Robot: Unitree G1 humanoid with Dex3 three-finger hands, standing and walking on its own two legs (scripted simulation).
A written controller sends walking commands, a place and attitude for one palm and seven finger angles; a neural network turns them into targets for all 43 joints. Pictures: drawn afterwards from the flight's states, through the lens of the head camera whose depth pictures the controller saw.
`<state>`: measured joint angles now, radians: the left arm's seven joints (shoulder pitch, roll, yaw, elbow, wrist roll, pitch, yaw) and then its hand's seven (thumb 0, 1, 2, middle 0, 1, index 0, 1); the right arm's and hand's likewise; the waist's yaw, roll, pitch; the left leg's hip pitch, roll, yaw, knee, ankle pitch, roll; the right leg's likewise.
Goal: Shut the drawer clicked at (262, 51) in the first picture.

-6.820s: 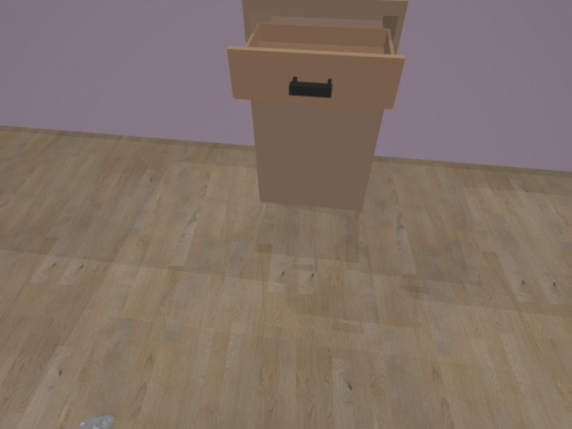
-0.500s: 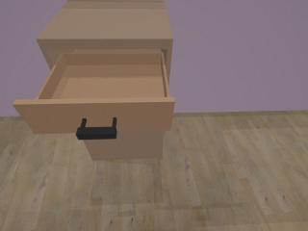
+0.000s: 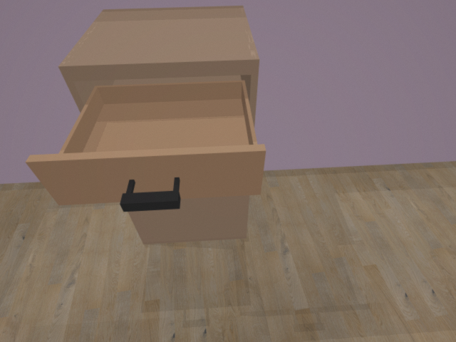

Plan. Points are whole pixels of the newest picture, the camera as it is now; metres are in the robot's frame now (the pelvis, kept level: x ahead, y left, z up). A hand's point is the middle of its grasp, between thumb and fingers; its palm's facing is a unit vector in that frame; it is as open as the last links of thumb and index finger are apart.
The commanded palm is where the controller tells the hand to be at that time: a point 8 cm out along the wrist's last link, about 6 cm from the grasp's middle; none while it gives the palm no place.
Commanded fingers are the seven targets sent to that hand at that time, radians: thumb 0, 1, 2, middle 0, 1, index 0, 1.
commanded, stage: look again from close up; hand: left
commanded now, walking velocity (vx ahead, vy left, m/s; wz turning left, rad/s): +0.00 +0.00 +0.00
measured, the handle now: (152, 192) +0.39 +0.17 +0.04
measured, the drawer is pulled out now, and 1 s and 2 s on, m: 0.30 0.30 0.30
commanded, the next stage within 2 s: shuffle to correct the standing spot in 0.22 s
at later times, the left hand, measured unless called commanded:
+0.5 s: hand out of the picture +0.04 +0.18 -0.17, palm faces -0.01 -0.98 -0.19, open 7.4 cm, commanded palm none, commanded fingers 0.00 0.90 0.90 -0.20 -0.30 -0.20 -0.30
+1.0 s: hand out of the picture +0.12 +0.15 -0.18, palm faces +0.10 -0.98 -0.19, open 7.3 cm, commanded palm none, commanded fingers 0.00 0.90 0.90 -0.20 -0.30 -0.20 -0.30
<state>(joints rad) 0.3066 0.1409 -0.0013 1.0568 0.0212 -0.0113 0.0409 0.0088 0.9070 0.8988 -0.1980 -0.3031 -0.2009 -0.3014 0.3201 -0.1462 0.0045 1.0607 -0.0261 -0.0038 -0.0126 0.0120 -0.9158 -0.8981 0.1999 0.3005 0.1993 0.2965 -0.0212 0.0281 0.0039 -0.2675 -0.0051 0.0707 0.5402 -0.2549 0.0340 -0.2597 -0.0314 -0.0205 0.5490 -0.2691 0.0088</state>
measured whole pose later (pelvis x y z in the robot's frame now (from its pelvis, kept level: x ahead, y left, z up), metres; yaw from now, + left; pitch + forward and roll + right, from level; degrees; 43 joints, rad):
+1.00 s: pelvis +0.11 -0.02 +0.00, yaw +5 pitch -1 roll -1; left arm 0.24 0.16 0.04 1.04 0.02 0.02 0.03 0.01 0.92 0.90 -0.20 -0.30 -0.20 -0.30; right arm 0.30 -0.13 0.01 1.10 -0.04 -0.03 -0.04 0.00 -0.91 -0.90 0.20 0.30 0.20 0.30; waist -0.02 -0.01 0.10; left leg -0.09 0.04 0.03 0.47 -0.37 0.00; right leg -0.43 -0.05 -0.08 0.89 -0.40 -0.02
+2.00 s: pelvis +0.10 -0.05 +0.00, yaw +3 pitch -1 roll +0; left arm 0.31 0.13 -0.02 1.08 0.01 -0.02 0.05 0.02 0.92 0.90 -0.20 -0.30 -0.20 -0.30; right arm 0.32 -0.14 0.03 1.09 -0.01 -0.01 -0.01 0.01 -0.91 -0.90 0.20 0.30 0.20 0.30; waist -0.03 0.03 0.03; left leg -0.27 0.02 0.07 0.56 -0.28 0.01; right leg -0.14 0.02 -0.04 0.53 -0.38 -0.03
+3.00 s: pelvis +0.11 -0.06 +0.01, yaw +2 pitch -1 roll +1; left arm 0.32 0.16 -0.02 1.12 0.01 -0.02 0.04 0.01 0.91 0.90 -0.20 -0.30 -0.20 -0.30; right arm 0.25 -0.15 0.03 1.15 -0.01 -0.01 -0.03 0.01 -0.92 -0.90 0.20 0.30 0.20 0.30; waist 0.00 -0.02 0.03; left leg -0.18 0.02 0.08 0.42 -0.23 -0.01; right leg -0.07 0.02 -0.02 0.41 -0.33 -0.04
